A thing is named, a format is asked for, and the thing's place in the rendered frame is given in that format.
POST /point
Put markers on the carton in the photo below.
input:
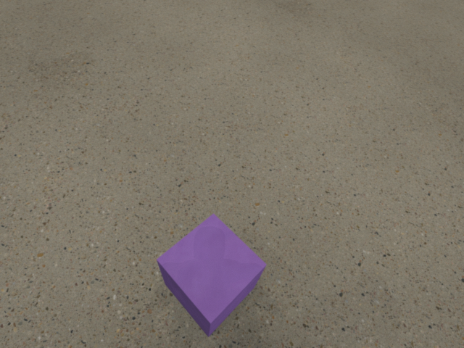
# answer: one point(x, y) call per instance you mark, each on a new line
point(210, 271)

